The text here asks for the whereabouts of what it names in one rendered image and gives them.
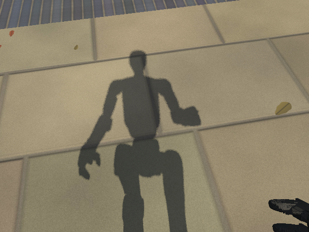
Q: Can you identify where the robot right hand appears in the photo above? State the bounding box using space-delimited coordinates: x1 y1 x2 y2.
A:
268 198 309 232

